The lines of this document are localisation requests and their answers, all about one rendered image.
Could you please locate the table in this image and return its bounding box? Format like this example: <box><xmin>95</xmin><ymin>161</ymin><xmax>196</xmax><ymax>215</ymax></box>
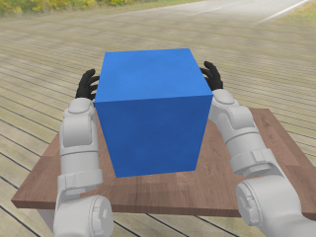
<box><xmin>11</xmin><ymin>108</ymin><xmax>316</xmax><ymax>234</ymax></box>

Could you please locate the right robot upper arm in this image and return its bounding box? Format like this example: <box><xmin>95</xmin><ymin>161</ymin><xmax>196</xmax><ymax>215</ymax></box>
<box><xmin>236</xmin><ymin>174</ymin><xmax>316</xmax><ymax>237</ymax></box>

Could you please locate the left robot upper arm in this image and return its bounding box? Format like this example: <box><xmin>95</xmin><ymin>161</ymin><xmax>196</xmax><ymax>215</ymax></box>
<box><xmin>53</xmin><ymin>195</ymin><xmax>115</xmax><ymax>237</ymax></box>

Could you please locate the left robot forearm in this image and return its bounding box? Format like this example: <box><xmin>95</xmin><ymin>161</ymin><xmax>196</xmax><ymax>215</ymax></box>
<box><xmin>53</xmin><ymin>98</ymin><xmax>104</xmax><ymax>236</ymax></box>

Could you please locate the right robot forearm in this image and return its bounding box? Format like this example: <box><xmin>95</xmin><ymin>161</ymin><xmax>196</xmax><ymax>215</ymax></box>
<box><xmin>208</xmin><ymin>89</ymin><xmax>302</xmax><ymax>212</ymax></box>

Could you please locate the carton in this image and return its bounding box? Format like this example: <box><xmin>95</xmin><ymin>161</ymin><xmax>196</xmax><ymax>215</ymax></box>
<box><xmin>94</xmin><ymin>48</ymin><xmax>213</xmax><ymax>178</ymax></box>

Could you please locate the robot right hand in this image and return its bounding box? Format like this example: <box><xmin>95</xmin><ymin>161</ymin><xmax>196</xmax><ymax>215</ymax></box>
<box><xmin>199</xmin><ymin>61</ymin><xmax>223</xmax><ymax>92</ymax></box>

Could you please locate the robot left hand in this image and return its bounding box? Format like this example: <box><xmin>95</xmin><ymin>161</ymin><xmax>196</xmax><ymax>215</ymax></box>
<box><xmin>75</xmin><ymin>68</ymin><xmax>100</xmax><ymax>107</ymax></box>

